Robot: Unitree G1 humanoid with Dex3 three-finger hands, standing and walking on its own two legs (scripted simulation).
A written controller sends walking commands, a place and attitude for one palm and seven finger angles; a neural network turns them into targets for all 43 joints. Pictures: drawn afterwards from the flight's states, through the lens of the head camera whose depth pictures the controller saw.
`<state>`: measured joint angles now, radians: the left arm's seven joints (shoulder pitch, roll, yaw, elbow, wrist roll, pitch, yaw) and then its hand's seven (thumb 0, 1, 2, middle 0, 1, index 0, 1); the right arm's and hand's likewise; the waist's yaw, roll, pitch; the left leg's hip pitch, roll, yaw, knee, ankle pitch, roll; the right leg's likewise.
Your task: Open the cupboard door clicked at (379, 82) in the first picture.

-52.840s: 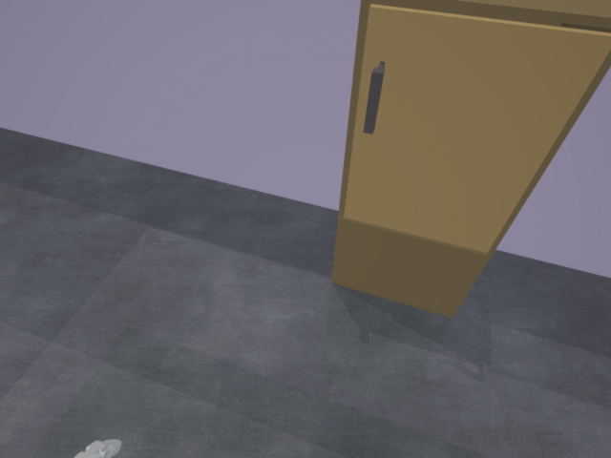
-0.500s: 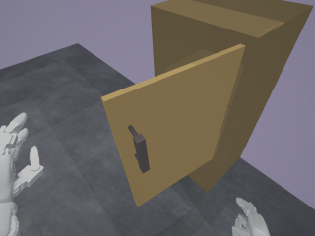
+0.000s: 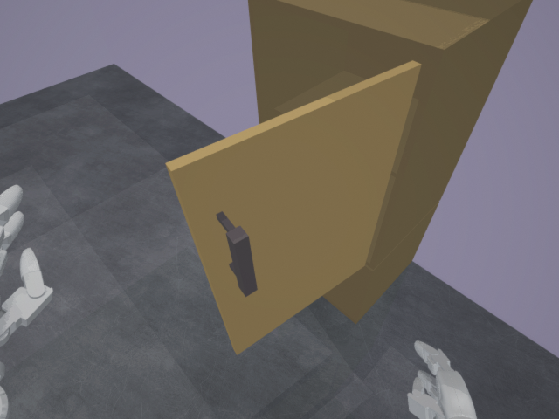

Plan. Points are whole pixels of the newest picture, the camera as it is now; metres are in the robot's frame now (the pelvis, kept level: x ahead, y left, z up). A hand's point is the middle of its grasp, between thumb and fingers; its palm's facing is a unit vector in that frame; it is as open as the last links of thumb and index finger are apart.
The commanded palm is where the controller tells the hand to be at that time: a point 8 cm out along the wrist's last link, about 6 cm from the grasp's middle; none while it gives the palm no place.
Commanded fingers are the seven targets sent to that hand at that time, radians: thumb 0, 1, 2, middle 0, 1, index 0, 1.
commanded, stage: step back with the hand held close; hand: left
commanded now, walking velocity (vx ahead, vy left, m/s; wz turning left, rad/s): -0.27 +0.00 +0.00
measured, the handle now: (236, 254) +0.33 +0.10 +0.06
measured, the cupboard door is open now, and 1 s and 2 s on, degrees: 81 81 81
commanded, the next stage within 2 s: stop stepping back and stand still in 1.14 s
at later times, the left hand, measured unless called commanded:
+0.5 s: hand out of the picture +0.13 +0.28 +0.15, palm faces +0.45 -0.74 -0.51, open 7.5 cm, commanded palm +0.07 +0.32 +0.17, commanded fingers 0.00 0.90 0.90 -0.20 -0.30 -0.20 -0.30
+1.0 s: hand out of the picture +0.07 +0.24 +0.15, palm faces +0.33 -0.80 -0.49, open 7.5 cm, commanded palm +0.00 +0.29 +0.17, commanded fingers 0.00 0.90 0.90 -0.20 -0.30 -0.20 -0.30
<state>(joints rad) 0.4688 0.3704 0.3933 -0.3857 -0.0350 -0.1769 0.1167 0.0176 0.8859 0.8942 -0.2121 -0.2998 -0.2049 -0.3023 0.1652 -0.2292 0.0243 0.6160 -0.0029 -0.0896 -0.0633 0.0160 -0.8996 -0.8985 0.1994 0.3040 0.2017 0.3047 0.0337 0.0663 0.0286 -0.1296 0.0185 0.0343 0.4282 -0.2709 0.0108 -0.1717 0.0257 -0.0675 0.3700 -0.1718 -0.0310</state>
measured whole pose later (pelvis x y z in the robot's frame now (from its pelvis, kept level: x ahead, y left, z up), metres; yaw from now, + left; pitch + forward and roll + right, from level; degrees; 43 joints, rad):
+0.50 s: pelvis -0.08 +0.02 -0.02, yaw +0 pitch -1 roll +0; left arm 0.52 0.40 0.44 -0.50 0.02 -0.21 0.16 0.02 0.88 0.89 -0.22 -0.30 -0.21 -0.30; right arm 0.22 -0.22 0.01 0.55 0.00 -0.08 -0.08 0.02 -0.90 -0.90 0.20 0.30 0.20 0.30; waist 0.02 -0.01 0.06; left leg -0.37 -0.02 0.07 0.65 -0.28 0.06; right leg -0.42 -0.03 -0.04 0.61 -0.17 0.00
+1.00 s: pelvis -0.16 +0.00 -0.01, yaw -3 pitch +4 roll -2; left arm 0.50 0.43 0.41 -0.53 -0.04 -0.22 0.13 0.02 0.89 0.89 -0.21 -0.30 -0.20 -0.30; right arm 0.09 -0.18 0.03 0.63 -0.02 -0.13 -0.05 0.02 -0.90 -0.90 0.20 0.30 0.20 0.31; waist 0.04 0.01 0.06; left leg -0.48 0.07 0.06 0.42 0.00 0.01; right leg -0.14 0.07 0.01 0.42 -0.36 -0.03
